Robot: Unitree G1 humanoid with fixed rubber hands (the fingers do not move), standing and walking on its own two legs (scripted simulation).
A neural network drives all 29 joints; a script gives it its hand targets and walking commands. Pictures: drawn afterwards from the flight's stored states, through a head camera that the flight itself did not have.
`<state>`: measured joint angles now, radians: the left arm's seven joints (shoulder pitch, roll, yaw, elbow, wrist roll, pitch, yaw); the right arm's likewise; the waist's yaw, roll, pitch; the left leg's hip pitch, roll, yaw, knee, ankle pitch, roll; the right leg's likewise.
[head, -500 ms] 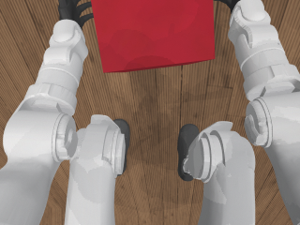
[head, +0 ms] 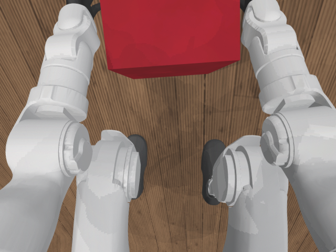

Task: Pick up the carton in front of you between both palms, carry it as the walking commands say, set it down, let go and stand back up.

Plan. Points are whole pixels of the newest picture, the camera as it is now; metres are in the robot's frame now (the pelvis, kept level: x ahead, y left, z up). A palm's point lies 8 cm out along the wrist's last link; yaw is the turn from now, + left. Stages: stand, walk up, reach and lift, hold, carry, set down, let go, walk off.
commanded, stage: reach and lift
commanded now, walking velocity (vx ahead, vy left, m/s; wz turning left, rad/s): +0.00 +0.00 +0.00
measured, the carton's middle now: (168, 23) +0.54 +0.02 -0.22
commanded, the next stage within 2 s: none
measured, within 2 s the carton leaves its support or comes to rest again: neither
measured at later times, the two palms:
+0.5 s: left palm out of the picture +0.49 +0.16 +0.06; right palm out of the picture +0.50 -0.14 +0.05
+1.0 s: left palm out of the picture +0.46 +0.15 +0.21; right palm out of the picture +0.46 -0.15 +0.20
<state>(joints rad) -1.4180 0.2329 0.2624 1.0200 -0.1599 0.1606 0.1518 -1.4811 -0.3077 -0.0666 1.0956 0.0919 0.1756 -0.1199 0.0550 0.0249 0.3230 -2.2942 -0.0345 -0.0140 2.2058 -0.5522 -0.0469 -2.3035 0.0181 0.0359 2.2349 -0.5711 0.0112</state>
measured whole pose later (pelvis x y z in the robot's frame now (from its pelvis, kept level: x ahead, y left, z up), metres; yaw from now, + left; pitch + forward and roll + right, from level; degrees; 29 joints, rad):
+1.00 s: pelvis +0.04 +0.01 +0.24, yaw -3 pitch +35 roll +1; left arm -0.71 -0.10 0.45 0.60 0.21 0.36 0.06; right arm -0.72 0.05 -0.36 0.65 -0.19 0.38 -0.03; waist 0.03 0.00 -0.27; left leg -1.54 -0.05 -0.05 1.42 -0.49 -0.03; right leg -1.54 0.05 0.06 1.43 -0.49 0.02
